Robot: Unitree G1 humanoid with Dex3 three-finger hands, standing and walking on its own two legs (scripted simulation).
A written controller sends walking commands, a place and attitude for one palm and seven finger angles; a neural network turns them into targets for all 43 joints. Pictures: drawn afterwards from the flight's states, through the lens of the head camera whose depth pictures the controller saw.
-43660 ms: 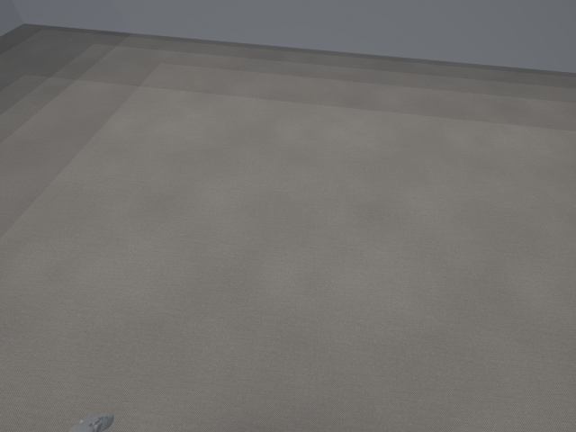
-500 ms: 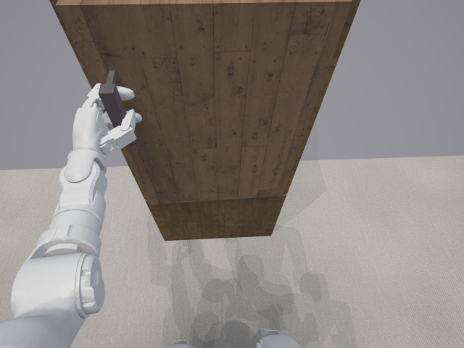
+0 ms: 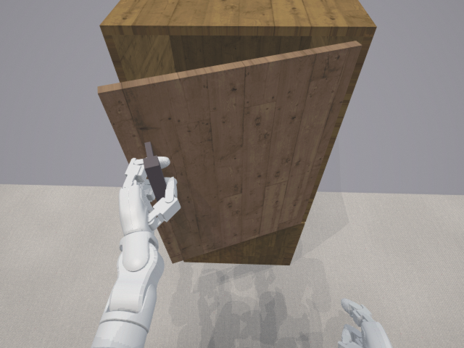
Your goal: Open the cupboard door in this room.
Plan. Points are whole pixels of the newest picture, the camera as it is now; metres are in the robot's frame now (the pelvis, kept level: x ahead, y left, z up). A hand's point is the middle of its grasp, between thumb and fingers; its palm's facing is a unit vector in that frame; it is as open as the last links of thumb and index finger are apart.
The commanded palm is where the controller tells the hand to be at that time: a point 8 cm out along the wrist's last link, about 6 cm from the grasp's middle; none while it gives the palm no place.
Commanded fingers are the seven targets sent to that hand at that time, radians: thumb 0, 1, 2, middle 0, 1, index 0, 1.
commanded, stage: pull the door open along its arc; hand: left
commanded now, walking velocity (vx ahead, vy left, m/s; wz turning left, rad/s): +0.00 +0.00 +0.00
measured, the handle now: (157, 177) +0.39 +0.16 +0.08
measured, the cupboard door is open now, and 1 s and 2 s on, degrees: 21 36 39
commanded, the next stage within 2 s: open thumb and fingers to let go in 0.42 s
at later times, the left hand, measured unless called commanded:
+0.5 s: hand (207, 250) +0.25 +0.05 +0.09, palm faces +0.28 -0.96 -0.02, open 6.2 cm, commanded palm +0.21 +0.10 +0.09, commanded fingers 0.00 0.90 0.90 -0.40 -1.35 -0.40 -1.35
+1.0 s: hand (196, 248) +0.25 +0.07 +0.09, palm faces +0.36 -0.93 -0.01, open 11.9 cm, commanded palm +0.21 +0.09 +0.09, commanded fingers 0.00 -0.50 0.30 -0.28 -1.05 -0.28 -1.05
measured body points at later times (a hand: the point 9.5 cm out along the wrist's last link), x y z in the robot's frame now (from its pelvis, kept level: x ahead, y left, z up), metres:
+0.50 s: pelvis +0.00 -0.02 +0.00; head +0.00 -0.05 +0.45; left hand +0.23 +0.10 +0.09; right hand +0.20 -0.22 -0.09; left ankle -0.02 +0.12 -0.71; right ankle +0.01 -0.11 -0.71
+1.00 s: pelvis -0.01 -0.02 +0.00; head -0.01 -0.04 +0.45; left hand +0.23 +0.12 +0.09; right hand +0.18 -0.22 -0.09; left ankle -0.02 +0.12 -0.71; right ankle +0.01 -0.11 -0.71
